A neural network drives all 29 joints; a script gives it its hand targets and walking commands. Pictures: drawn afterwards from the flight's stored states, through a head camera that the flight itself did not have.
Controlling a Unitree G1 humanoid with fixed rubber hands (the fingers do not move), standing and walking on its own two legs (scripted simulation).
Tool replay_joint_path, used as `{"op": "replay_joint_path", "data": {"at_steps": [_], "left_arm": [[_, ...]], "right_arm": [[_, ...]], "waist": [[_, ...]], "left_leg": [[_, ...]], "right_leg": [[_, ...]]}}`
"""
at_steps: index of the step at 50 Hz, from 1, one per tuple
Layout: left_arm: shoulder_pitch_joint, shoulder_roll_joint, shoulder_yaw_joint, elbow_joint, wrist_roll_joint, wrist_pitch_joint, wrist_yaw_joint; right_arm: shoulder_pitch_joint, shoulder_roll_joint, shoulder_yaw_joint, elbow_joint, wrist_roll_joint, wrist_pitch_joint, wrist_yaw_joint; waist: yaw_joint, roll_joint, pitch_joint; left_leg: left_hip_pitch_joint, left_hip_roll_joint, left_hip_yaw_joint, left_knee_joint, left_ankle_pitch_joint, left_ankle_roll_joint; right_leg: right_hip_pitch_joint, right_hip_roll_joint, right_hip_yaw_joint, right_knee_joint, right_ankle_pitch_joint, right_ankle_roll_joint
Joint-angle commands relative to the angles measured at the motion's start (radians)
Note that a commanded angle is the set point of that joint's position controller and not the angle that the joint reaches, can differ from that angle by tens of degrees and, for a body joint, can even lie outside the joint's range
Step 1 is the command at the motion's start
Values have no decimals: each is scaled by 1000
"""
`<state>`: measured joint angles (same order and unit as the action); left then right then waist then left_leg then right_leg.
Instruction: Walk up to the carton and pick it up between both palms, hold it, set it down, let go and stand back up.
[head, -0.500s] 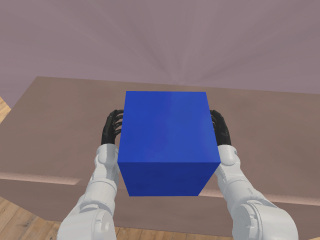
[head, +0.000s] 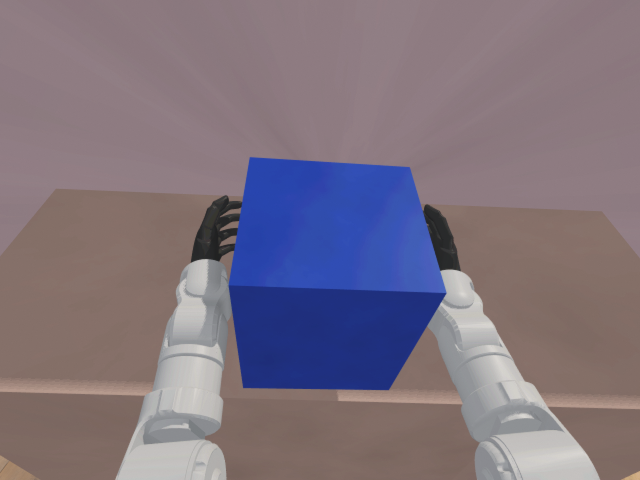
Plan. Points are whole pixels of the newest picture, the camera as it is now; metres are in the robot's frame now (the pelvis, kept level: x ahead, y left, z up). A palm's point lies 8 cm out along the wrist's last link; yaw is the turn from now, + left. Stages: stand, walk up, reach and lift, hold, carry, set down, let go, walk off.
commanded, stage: reach and lift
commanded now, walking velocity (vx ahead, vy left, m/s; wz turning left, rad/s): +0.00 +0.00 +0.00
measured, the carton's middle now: (323, 281) +0.37 +0.02 +0.07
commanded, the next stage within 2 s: hold in 1.58 s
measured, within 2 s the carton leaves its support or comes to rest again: neither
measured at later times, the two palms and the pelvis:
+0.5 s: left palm (204, 233) +0.37 +0.17 +0.16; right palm (452, 260) +0.35 -0.13 +0.14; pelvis -0.01 +0.01 +0.00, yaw +0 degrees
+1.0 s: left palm (207, 227) +0.36 +0.16 +0.17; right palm (462, 253) +0.35 -0.14 +0.15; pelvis -0.01 +0.01 +0.00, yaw +0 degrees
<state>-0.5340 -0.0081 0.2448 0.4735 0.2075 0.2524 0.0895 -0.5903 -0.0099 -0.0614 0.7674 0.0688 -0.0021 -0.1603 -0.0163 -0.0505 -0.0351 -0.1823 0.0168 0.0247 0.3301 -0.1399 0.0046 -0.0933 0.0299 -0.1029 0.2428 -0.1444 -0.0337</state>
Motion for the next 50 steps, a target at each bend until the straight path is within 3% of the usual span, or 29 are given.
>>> {"op": "replay_joint_path", "data": {"at_steps": [1,6,18,19,23,31,38,50], "left_arm": [[-531,-620,-443,-198,-35,48,-183],[-540,-613,-450,-242,-31,121,-197],[-573,-620,-455,-248,-48,214,-201],[-654,-635,-433,-215,-54,204,-207],[-609,-624,-427,-210,-38,215,-201],[-563,-601,-431,-295,-28,270,-221],[-598,-595,-454,-340,-41,279,-216],[-633,-586,-421,-300,-41,297,-234]], "right_arm": [[-650,567,347,-339,12,-7,81],[-671,549,328,-380,24,26,91],[-754,528,295,-434,27,72,101],[-800,519,258,-420,12,66,111],[-772,506,254,-406,14,68,116],[-752,521,351,-479,94,114,81],[-781,538,378,-525,111,129,77],[-794,535,338,-488,94,153,73]], "waist": [[-17,60,-368],[-28,89,-342],[-52,73,-338],[-54,79,-313],[-61,86,-338],[-75,64,-345],[-60,76,-349],[-81,55,-333]], "left_leg": [[207,-35,-24,9,266,-32],[246,-32,-24,-4,215,-38],[288,-17,-27,-18,139,-23],[276,-16,-26,-32,108,-27],[340,-8,-25,-15,163,-31],[322,-37,-23,13,264,-29],[316,-38,-26,9,234,-24],[295,-40,-17,-17,148,-10]], "right_leg": [[125,-15,54,12,235,68],[93,-11,36,6,169,63],[51,4,21,-2,97,59],[16,5,1,-10,46,56],[27,11,1,-13,82,49],[137,15,20,11,255,75],[122,11,23,15,255,76],[123,3,24,6,215,84]]}}
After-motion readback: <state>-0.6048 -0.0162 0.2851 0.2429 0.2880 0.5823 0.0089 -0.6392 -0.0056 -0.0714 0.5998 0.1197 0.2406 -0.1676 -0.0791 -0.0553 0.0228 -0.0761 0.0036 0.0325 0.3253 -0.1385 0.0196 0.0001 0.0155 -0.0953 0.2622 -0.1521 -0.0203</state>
